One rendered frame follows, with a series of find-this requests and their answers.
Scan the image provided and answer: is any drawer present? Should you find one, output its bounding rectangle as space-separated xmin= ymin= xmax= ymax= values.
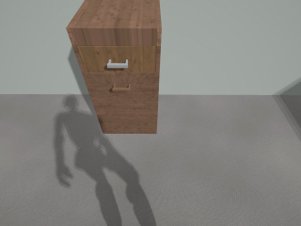
xmin=77 ymin=45 xmax=156 ymax=73

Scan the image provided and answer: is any handle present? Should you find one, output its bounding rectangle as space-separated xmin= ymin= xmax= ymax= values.
xmin=112 ymin=88 xmax=131 ymax=92
xmin=106 ymin=59 xmax=128 ymax=69

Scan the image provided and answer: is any cabinet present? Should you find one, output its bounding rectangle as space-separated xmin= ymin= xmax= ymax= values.
xmin=66 ymin=0 xmax=162 ymax=134

